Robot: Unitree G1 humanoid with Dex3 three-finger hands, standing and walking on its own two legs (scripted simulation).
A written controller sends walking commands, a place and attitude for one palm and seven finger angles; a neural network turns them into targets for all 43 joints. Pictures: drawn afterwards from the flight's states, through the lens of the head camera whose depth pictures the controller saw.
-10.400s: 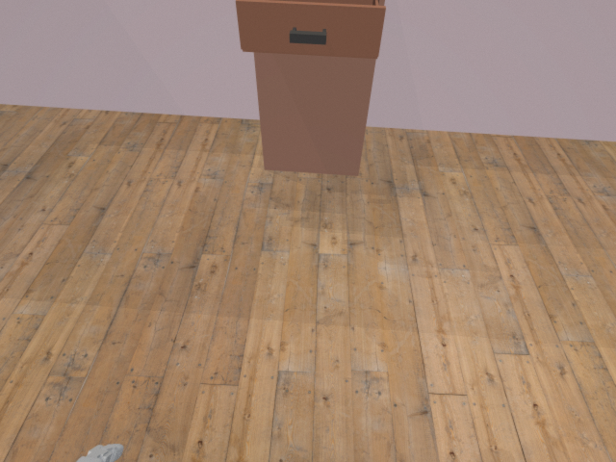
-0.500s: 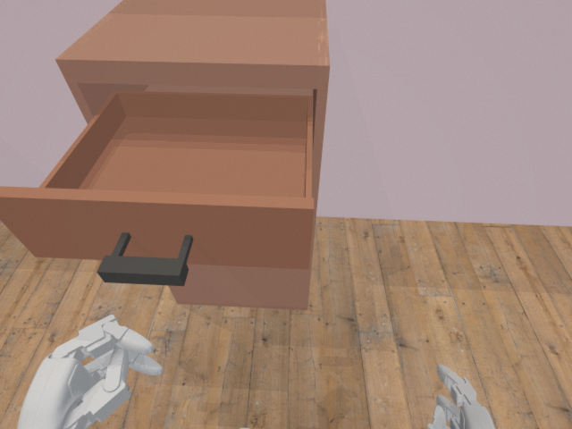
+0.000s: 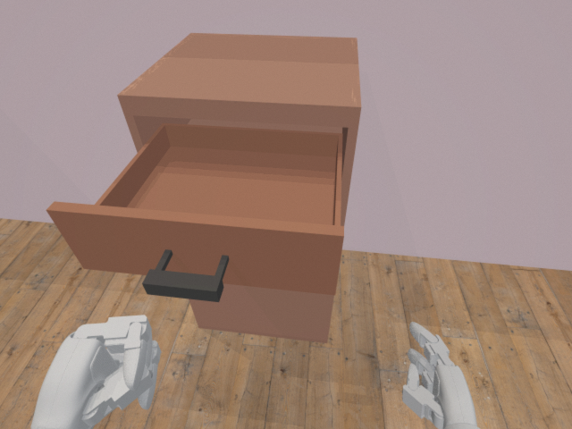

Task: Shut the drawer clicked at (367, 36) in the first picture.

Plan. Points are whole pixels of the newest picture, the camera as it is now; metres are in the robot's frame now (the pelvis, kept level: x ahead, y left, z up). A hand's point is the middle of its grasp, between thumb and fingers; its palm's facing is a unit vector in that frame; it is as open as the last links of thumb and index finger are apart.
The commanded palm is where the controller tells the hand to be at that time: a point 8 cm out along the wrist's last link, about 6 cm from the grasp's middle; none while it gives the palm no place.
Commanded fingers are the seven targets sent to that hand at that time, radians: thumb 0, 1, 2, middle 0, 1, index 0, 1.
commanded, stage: raise the hand and make a fist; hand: left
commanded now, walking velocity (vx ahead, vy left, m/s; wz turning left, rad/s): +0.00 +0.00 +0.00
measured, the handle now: (189, 272) +0.32 +0.19 +0.07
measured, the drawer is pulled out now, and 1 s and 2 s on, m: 0.30 0.30 0.30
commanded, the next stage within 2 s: bring the fist close to the handle in 0.54 s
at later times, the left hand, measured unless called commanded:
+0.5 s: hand (135, 369) +0.14 +0.16 +0.16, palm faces +0.04 -0.99 -0.14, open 3.2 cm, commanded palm +0.08 +0.22 +0.17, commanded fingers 0.00 0.90 0.90 -1.40 -1.60 -1.40 -1.60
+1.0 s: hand (148, 358) +0.16 +0.17 +0.12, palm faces +0.03 -1.00 -0.09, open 3.2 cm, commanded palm +0.12 +0.22 +0.13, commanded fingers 0.00 0.90 0.90 -1.40 -1.60 -1.40 -1.60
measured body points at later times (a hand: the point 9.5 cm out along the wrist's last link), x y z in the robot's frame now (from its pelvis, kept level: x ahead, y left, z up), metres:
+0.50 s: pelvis +0.00 -0.03 +0.01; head -0.04 -0.05 +0.46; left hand +0.13 +0.22 +0.17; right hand +0.21 -0.24 -0.02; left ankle +0.01 +0.09 -0.70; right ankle -0.02 -0.11 -0.70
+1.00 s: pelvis +0.00 -0.02 +0.01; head -0.02 -0.04 +0.46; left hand +0.15 +0.22 +0.13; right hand +0.20 -0.24 -0.03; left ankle +0.01 +0.10 -0.70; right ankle -0.02 -0.11 -0.70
